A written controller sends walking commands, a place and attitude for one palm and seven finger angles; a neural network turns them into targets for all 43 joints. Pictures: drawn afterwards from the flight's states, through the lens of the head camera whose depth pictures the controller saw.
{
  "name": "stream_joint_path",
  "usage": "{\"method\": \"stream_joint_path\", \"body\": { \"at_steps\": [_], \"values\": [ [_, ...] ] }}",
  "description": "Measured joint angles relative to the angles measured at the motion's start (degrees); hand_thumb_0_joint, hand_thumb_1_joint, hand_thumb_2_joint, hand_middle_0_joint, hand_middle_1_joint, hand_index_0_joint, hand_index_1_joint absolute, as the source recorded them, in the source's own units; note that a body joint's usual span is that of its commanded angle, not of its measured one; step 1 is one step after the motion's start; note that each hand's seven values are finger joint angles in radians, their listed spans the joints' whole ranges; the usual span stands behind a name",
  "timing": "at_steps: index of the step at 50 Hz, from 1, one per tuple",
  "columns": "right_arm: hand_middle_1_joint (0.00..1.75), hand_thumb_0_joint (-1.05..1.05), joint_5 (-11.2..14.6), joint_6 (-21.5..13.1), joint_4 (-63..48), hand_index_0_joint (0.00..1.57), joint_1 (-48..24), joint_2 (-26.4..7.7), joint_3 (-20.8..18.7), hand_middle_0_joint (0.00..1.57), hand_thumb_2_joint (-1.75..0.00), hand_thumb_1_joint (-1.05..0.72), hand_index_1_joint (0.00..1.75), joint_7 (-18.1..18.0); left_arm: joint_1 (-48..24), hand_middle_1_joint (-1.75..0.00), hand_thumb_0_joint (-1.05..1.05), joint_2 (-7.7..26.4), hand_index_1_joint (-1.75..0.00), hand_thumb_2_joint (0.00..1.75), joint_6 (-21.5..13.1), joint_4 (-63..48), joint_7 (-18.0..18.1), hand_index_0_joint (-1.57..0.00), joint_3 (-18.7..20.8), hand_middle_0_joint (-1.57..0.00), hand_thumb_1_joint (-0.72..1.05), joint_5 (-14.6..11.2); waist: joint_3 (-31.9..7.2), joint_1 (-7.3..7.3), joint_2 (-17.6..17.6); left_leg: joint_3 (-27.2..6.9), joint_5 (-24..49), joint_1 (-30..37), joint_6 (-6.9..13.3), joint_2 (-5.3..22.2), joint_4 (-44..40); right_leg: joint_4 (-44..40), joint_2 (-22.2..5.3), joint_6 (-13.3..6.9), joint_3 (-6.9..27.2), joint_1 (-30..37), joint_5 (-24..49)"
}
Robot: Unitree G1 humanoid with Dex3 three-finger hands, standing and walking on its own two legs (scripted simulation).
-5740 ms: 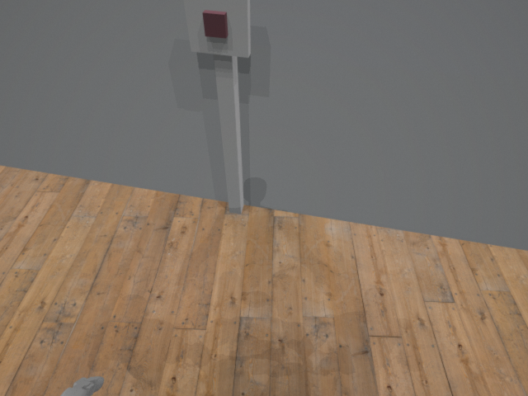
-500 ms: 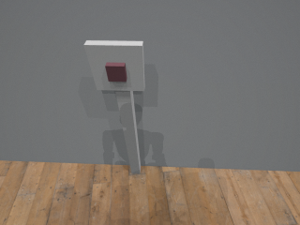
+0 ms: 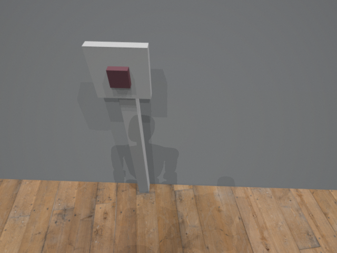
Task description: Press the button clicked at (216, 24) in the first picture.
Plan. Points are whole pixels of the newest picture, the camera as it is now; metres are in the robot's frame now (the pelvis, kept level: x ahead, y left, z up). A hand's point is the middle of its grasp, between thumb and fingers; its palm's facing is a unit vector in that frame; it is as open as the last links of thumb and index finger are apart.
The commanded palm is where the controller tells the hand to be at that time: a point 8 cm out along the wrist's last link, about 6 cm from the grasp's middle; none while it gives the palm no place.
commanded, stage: look again from close up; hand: left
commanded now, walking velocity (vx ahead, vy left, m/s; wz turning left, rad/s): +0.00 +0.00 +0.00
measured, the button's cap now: (119, 76) +0.57 +0.18 +0.12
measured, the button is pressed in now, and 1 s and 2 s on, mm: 0 0 0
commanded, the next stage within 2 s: shuffle to correct the standing spot in 0.60 s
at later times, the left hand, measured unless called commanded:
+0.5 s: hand out of the picture +0.05 +0.19 -0.18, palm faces +0.03 -0.98 -0.22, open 7.4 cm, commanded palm none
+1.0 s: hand out of the picture +0.03 +0.17 -0.19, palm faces +0.02 -0.98 -0.19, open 7.4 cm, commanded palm none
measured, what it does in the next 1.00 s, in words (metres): shifts its weight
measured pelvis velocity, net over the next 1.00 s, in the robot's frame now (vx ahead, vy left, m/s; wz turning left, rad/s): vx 0.06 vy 0.00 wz -0.01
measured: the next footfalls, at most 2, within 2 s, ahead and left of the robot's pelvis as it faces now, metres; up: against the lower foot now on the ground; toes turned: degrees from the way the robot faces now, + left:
none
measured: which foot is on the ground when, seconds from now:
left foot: down 0.00-1.00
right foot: down 0.00-1.00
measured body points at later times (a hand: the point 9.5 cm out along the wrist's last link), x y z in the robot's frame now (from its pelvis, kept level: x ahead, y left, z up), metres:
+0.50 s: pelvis +0.03 +0.01 -0.01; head +0.04 +0.01 +0.44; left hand +0.05 +0.24 -0.16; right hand +0.05 -0.22 -0.17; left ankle +0.05 +0.11 -0.74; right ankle -0.02 -0.10 -0.74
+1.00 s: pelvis +0.06 +0.00 -0.01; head +0.07 +0.00 +0.44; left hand +0.03 +0.22 -0.17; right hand +0.06 -0.23 -0.17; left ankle +0.05 +0.11 -0.74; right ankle -0.02 -0.10 -0.74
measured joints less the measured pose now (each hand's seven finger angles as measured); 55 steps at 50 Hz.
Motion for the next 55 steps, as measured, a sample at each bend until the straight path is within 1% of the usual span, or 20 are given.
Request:
{"method": "stream_joint_path", "body": {
  "at_steps": [5,6,8,10,13,20,25,30,38,44,49,55],
  "values": [
    [0.3,0.01,0.1,-0.3,-0.6,0.2,-1.5,-0.1,0.0,0.2,-0.9,-0.91,0.3,-0.1,0.4,-0.3,0.0,-0.2,-0.29,0.9,-0.2,0.1,0.0,-0.2,-0.1,-0.2,0.9,0.1,0.0,0.38,0.0,0.1,-0.3,0.2,-0.2,0.2,0.0,-0.2,0.2,-0.1,0.1,0.2,-0.1],
    [0.3,0.01,0.1,-0.3,-1.1,0.2,-1.7,-0.3,0.2,0.2,-0.9,-0.91,0.3,0.1,0.4,-0.3,0.0,-0.3,-0.29,0.9,-0.6,0.0,0.3,-0.2,-0.3,-0.2,0.9,0.4,0.0,0.49,0.5,-0.3,-0.9,-0.8,-0.4,0.6,1.5,-0.3,0.6,-0.1,-0.1,0.0,-0.1],
    [0.3,0.01,-0.1,-0.2,-3.3,0.2,-2.1,-1.1,0.2,0.2,-0.9,-0.91,0.3,0.7,0.8,-0.3,0.0,-0.5,-0.29,0.9,-1.2,-1.1,0.5,-0.2,-0.7,-0.2,0.9,0.7,0.2,0.09,1.6,-1.3,-2.9,-3.2,-0.4,1.3,5.4,0.5,1.4,-0.2,-0.8,-0.8,-0.4],
    [0.3,0.01,-0.7,-0.2,-5.0,0.2,-2.1,-1.8,0.2,0.2,-0.9,-0.91,0.3,0.8,0.9,-0.3,0.0,-0.3,-0.29,0.9,-1.4,-1.9,0.4,-0.2,-0.8,-0.2,0.9,0.7,0.0,-0.49,2.2,-2.0,-4.3,-4.7,0.0,1.3,8.0,2.5,1.3,-0.3,-1.4,-1.6,-1.8],
    [0.3,0.01,-0.8,-0.6,-6.5,0.2,-1.7,-2.6,0.2,0.2,-0.9,-0.92,0.3,0.8,0.4,-0.3,0.0,0.4,-0.29,0.9,-1.2,-2.9,0.2,-0.2,-0.6,-0.2,0.9,0.6,-0.7,-0.33,2.1,-1.9,-5.7,-4.9,0.4,0.4,9.5,5.1,0.4,0.0,-1.4,-2.4,-3.9],
    [0.3,0.02,-0.6,-1.0,-6.6,0.2,-2.5,-3.5,0.8,0.2,-0.9,-0.93,0.3,0.4,-1.8,-0.3,0.01,2.6,-0.29,0.9,-1.3,-4.7,0.3,-0.2,-0.2,-0.2,0.91,0.5,-1.2,0.68,1.0,-0.7,-6.4,-3.0,0.9,-0.8,8.2,5.9,-1.0,0.7,-0.3,-1.5,-5.4],
    [0.3,0.02,-0.4,-1.3,-6.0,0.2,-4.0,-3.8,1.1,0.2,-0.9,-0.93,0.3,0.3,-3.0,-0.3,0.0,4.0,-0.29,0.9,-1.2,-5.2,0.2,-0.19,-0.1,-0.2,0.91,0.4,-1.0,0.79,0.0,-0.3,-6.5,-1.4,0.8,-1.0,7.1,5.0,-1.2,0.8,0.1,-0.2,-5.5],
    [0.3,0.01,-0.4,-1.3,-5.6,0.2,-5.4,-3.9,1.3,0.2,-0.9,-0.92,0.3,0.3,-3.7,-0.3,0.0,4.7,-0.29,0.9,-0.9,-5.2,0.1,-0.19,-0.2,-0.2,0.91,0.4,-0.6,0.87,-0.7,-0.1,-6.6,-0.4,0.7,-0.9,6.3,4.1,-1.1,0.8,0.4,0.7,-5.3],
    [0.3,0.01,-0.3,-1.2,-4.9,0.2,-6.9,-3.9,1.4,0.2,-0.9,-0.92,0.3,0.3,-3.3,-0.3,0.0,4.7,-0.29,0.9,-0.6,-4.5,-0.2,-0.2,-0.4,-0.2,0.9,0.5,-0.3,1.12,-1.2,0.3,-6.6,0.4,0.5,-0.7,5.5,3.0,-0.8,0.7,0.7,1.5,-5.0],
    [0.3,0.01,-0.6,-0.8,-4.9,0.2,-6.0,-3.5,0.9,0.2,-0.9,-0.91,0.3,0.6,-1.3,-0.3,0.0,4.6,-0.29,0.9,0.2,-4.0,-1.0,-0.2,0.1,-0.2,0.9,1.0,-0.6,1.24,-1.8,0.5,-8.5,-0.4,0.3,-0.3,7.9,5.8,-0.6,0.3,1.0,0.4,-7.1],
    [0.3,0.01,-0.4,-0.7,-4.1,0.2,-5.2,-3.2,0.9,0.2,-0.9,-0.91,0.3,0.2,0.2,-0.3,0.0,3.8,-0.29,0.9,-0.4,-3.1,-0.7,-0.2,0.2,-0.2,0.9,0.8,-0.2,1.44,-1.2,0.2,-9.6,-0.5,-0.4,0.3,9.1,5.8,0.0,-0.2,0.8,0.8,-7.7],
    [0.3,0.01,0.0,-0.7,-3.0,0.2,-5.5,-2.8,1.0,0.2,-0.9,-0.92,0.3,-0.3,1.3,-0.3,0.0,3.0,-0.29,0.9,-0.7,-2.1,-0.2,-0.2,-0.1,-0.2,0.9,0.5,0.2,1.37,-1.4,0.1,-9.8,0.6,-1.0,0.8,8.4,4.4,0.5,-0.5,0.9,2.2,-7.5]
  ]
}}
